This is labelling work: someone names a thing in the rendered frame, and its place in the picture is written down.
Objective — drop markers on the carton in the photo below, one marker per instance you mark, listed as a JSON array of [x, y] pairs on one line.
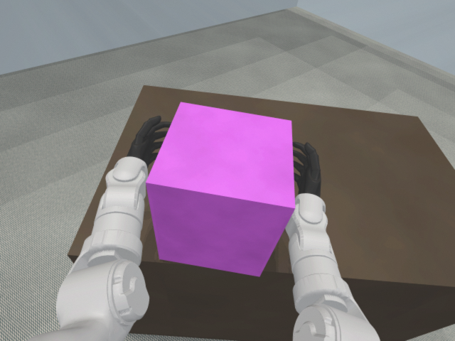
[[221, 190]]

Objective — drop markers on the left robot upper arm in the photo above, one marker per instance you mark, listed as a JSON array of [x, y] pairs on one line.
[[100, 303]]

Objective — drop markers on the robot right hand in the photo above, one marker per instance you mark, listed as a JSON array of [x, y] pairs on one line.
[[310, 179]]

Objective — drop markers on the right robot forearm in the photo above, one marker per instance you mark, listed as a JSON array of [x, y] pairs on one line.
[[313, 263]]

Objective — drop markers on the right robot upper arm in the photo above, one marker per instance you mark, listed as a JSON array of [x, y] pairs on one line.
[[321, 322]]

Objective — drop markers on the pedestal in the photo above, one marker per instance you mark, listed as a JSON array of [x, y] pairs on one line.
[[389, 193]]

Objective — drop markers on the left robot forearm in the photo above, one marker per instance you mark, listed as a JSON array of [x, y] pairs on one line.
[[119, 219]]

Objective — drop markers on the robot left hand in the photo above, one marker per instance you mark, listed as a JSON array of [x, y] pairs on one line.
[[143, 145]]

